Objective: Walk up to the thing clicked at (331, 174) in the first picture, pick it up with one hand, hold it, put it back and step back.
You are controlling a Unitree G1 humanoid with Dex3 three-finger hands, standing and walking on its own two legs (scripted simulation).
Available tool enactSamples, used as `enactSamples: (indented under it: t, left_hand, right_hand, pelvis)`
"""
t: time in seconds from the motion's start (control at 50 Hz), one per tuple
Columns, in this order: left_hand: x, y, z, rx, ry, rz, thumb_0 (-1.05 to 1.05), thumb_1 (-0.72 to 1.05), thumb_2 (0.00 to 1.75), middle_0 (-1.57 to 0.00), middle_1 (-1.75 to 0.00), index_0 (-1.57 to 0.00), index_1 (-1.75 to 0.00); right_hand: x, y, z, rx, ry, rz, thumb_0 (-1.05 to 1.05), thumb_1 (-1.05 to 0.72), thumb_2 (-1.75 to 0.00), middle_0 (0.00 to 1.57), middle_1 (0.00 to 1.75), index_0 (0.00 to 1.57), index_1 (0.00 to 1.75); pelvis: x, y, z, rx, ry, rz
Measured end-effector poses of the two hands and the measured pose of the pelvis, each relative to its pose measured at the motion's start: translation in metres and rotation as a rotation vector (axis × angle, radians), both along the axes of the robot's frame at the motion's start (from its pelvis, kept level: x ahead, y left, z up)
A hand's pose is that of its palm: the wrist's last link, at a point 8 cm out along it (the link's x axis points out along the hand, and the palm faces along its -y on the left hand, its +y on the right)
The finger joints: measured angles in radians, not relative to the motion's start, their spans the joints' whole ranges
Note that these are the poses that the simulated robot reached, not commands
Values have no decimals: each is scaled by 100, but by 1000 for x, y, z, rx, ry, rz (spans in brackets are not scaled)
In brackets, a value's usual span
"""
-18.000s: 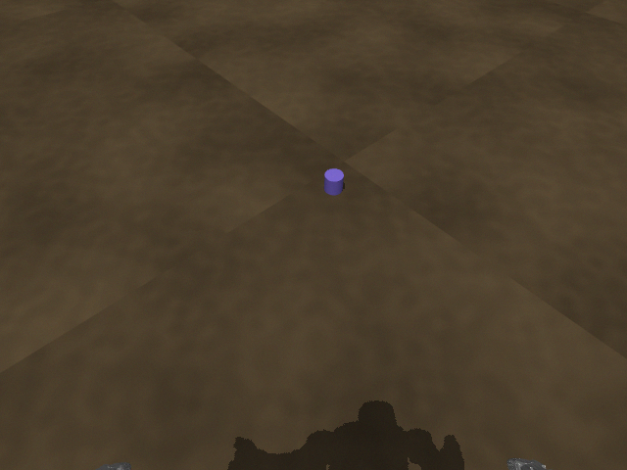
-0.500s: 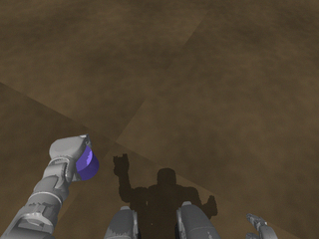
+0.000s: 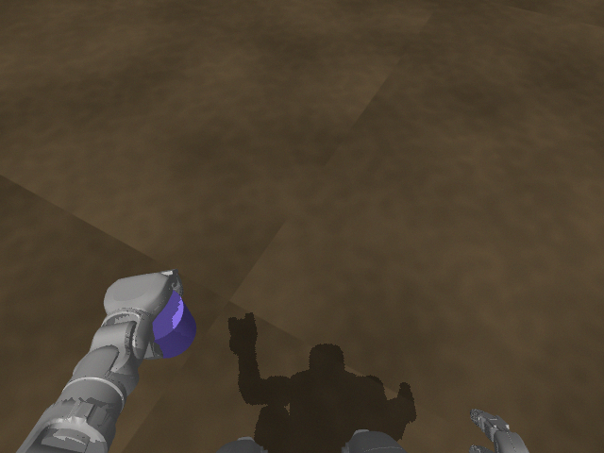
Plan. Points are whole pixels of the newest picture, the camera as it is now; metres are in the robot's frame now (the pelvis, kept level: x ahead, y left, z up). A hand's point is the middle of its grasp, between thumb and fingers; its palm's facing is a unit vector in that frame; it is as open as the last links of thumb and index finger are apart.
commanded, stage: hold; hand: left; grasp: from above
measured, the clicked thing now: (163, 323) +0.32 +0.22 -0.11
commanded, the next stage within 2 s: crouch in 1.78 s
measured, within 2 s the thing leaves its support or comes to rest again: neither
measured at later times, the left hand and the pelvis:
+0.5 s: hand (139, 324) +0.29 +0.23 -0.04, palm faces -0.46 -0.06 -0.89, open 11.3 cm; pelvis -0.01 +0.00 +0.01, yaw -1 degrees
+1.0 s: hand (137, 327) +0.28 +0.22 -0.02, palm faces -0.45 -0.06 -0.89, open 11.3 cm; pelvis -0.01 +0.00 +0.02, yaw -1 degrees
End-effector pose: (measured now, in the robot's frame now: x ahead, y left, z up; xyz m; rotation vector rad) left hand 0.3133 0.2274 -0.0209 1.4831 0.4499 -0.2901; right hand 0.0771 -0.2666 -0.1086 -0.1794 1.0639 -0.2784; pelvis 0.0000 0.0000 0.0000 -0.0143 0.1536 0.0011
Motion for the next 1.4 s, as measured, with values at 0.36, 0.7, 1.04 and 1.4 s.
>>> enactSamples:
  t: [0.36, 0.7, 1.04, 1.4]
  left_hand:
    - [-5, 4, 29, 9, 0, -22, -1, -20, 76, -59, -84, -48, -85]
    - [-23, -1, 41, 4, -5, -38, -1, -20, 77, -59, -84, -48, -85]
    - [-27, -3, 55, -3, -11, -46, -1, -19, 76, -59, -84, -48, -86]
    - [-19, -5, 63, -6, -3, -46, -1, -19, 76, -59, -85, -47, -86]
  right_hand:
    - [11, 3, 14, 19, -54, 4, 1, -90, -90, 21, 30, 20, 30]
    - [18, 6, 20, 37, -88, 33, 1, -90, -90, 21, 30, 20, 30]
    - [32, 7, 27, 40, -125, 43, 1, -91, -90, 20, 30, 20, 30]
    - [47, 14, 31, 57, -137, 48, 1, -91, -90, 20, 30, 20, 30]
  pelvis:
    - [0, 4, 12, 4, -59, -10]
    - [-11, 1, 18, 11, -98, -10]
    - [-12, 0, 22, 13, -123, -11]
    - [-4, -1, 26, 15, -130, -10]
